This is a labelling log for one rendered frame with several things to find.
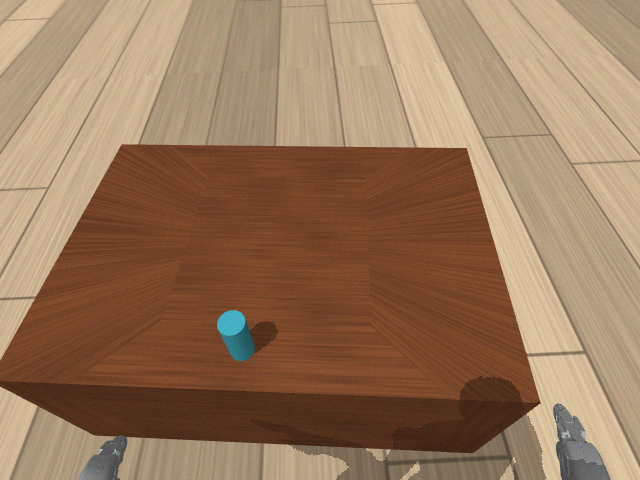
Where can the right robot hand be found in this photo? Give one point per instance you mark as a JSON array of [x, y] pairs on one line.
[[579, 460]]

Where can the can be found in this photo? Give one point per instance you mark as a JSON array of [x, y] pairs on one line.
[[236, 335]]

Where can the left robot hand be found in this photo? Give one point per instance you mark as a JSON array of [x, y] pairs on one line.
[[105, 465]]

